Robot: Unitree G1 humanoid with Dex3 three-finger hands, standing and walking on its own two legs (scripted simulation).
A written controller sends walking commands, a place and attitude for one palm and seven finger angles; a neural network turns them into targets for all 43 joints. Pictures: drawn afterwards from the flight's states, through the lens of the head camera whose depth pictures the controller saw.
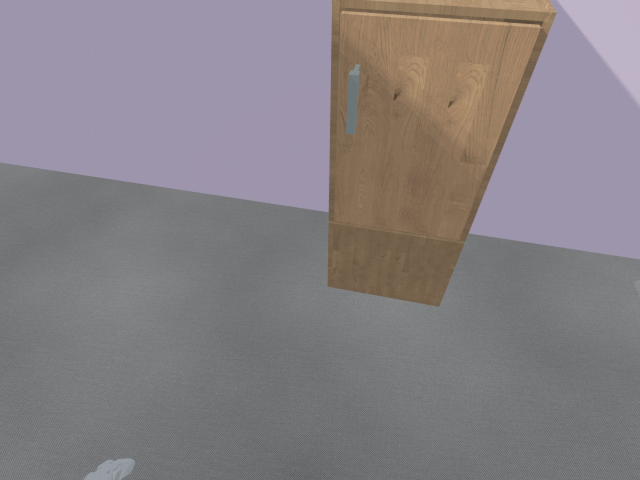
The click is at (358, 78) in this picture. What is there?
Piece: cupboard door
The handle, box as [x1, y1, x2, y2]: [346, 64, 359, 134]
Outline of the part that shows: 358,64 355,65 353,70 350,70 348,79 346,133 354,134 356,120 359,78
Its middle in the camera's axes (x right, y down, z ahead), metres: +0.07 -0.32 +0.89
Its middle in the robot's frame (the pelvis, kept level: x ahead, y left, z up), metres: +0.89 -0.03 +0.05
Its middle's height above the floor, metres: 0.82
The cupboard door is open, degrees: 0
